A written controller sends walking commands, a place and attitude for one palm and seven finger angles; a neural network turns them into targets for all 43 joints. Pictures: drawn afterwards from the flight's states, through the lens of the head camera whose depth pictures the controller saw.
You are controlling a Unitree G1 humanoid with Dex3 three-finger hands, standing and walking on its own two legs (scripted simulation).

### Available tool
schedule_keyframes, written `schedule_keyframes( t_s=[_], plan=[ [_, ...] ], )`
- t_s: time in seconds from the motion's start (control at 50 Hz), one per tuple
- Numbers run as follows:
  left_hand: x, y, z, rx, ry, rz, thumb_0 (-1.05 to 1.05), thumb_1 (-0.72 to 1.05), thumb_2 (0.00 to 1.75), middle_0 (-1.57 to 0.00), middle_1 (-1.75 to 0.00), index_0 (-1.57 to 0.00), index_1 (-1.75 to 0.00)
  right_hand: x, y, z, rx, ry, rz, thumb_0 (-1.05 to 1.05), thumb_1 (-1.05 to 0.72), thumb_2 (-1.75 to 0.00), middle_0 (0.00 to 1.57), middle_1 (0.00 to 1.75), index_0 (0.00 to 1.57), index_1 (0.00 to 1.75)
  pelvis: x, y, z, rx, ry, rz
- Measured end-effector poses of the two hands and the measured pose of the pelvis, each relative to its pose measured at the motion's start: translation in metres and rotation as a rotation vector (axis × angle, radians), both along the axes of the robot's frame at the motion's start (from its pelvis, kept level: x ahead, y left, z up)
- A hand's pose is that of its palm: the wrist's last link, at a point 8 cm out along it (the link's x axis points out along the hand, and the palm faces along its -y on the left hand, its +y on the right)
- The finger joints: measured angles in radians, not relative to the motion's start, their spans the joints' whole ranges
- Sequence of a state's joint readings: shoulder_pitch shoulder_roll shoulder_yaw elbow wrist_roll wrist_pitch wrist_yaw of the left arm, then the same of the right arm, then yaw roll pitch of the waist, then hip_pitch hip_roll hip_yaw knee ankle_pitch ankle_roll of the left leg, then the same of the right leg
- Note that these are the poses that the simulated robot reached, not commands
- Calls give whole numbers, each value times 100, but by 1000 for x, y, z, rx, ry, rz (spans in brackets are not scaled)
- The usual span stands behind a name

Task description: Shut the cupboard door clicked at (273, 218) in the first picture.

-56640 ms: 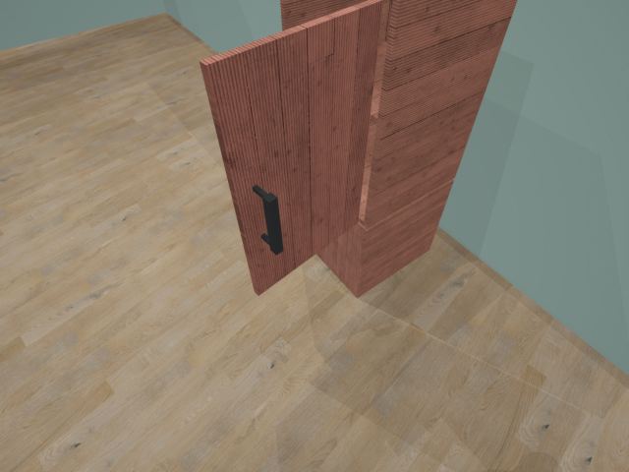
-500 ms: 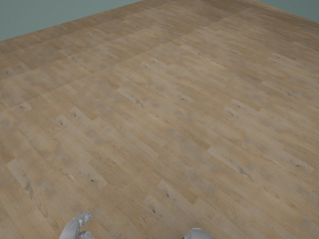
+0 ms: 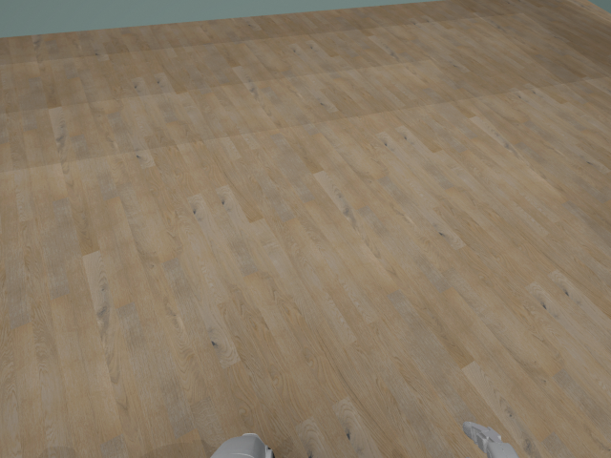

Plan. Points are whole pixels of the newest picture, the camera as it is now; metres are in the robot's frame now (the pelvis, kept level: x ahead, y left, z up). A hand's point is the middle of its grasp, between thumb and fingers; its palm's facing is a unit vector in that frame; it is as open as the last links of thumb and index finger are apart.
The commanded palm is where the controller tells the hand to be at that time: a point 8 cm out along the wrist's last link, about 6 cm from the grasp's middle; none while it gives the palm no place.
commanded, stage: turn to face it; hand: left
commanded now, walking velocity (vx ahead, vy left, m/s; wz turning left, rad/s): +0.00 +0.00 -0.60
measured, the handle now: out of the picture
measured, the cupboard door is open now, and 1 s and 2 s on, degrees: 26 26 26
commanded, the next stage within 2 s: none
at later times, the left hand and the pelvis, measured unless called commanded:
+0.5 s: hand out of the picture +0.11 +0.16 -0.15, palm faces -0.18 -0.95 -0.26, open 7.4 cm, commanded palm none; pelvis +0.03 -0.02 +0.01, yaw -16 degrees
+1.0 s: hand (237, 349) +0.28 +0.14 -0.14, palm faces -0.51 -0.83 -0.22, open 7.4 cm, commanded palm none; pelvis +0.07 +0.01 +0.02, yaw -34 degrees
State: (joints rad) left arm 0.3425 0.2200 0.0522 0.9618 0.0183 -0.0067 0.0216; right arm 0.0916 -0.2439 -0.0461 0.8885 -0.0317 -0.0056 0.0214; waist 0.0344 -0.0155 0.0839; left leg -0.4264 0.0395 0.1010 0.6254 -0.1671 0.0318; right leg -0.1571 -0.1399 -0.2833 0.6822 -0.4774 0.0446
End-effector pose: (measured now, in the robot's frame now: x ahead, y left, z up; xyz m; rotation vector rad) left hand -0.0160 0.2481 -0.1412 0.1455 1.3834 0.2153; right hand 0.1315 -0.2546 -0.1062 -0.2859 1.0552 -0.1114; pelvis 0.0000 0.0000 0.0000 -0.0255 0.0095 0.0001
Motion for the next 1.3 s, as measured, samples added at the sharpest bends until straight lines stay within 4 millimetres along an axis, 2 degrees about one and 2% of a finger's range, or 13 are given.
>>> schedule_keyframes(
  t_s=[0.08,0.18,0.3,0.46,0.54,0.64,0.74,0.84,1.0,1.1,1.18,1.24,1.3],
  plan=[
    [7,4,-4,-10,43,8,1,92,90,-20,-30,-19,-30,29,24,8,3,-54,27,1,-92,-90,20,29,20,30,12,7,3,14,-20,-25],
    [35,-2,7,-45,28,-38,1,92,90,-20,-30,-19,-30,29,43,11,56,-65,-17,1,-91,-90,20,29,20,30,19,12,13,1,-28,-80],
    [76,-10,19,-40,-27,-111,1,91,90,-20,-30,-19,-30,-8,34,-1,105,11,-131,1,-91,-90,21,30,21,30,23,4,16,-2,-23,-146],
    [125,-33,20,21,-84,-245,0,91,90,-20,-30,-19,-30,-79,-23,-35,96,138,-340,1,-91,-90,21,30,21,30,29,-21,0,28,-7,-252],
    [143,-44,29,24,-69,-306,0,91,90,-20,-30,-20,-30,-103,-41,-22,61,183,-420,1,-91,-90,20,29,20,30,34,-24,12,33,9,-303],
    [176,-53,32,7,-71,-394,1,91,90,-20,-30,-20,-30,-116,-47,-2,24,172,-490,1,-91,-90,20,29,20,30,44,-25,21,45,25,-362],
    [217,-52,26,-16,-112,-458,1,91,90,-20,-30,-20,-30,-108,-38,6,-1,132,-534,1,-91,-90,20,29,20,30,56,-15,20,37,21,-421],
    [262,-46,12,-39,-143,-519,1,91,90,-20,-30,-20,-30,-98,-15,8,-21,66,-564,1,-91,-90,20,29,20,30,68,2,11,19,13,-485],
    [318,-67,33,-57,-198,-657,1,91,90,-20,-30,-19,-30,-125,19,14,28,105,-642,1,-91,-90,21,30,21,30,73,6,24,-9,13,-589],
    [335,-100,39,-55,-212,-758,1,91,90,-20,-30,-19,-30,-160,24,3,69,137,-739,1,-91,-90,21,30,21,30,69,-1,22,-5,11,-662],
    [339,-136,37,-49,-240,-847,1,91,90,-20,-30,-19,-30,-195,17,-17,100,158,-827,1,-91,-90,21,30,21,30,63,-16,9,15,2,-717],
    [333,-155,36,-45,-253,-890,1,91,90,-20,-30,-19,-30,-217,8,-28,103,189,-885,1,-91,-90,21,30,21,30,60,-21,4,9,-2,-750],
    [322,-163,39,-43,-222,-905,1,91,90,-20,-30,-20,-30,-224,1,-21,90,196,-919,1,-91,-90,21,29,21,30,60,-24,11,17,-4,-777]
  ],
)
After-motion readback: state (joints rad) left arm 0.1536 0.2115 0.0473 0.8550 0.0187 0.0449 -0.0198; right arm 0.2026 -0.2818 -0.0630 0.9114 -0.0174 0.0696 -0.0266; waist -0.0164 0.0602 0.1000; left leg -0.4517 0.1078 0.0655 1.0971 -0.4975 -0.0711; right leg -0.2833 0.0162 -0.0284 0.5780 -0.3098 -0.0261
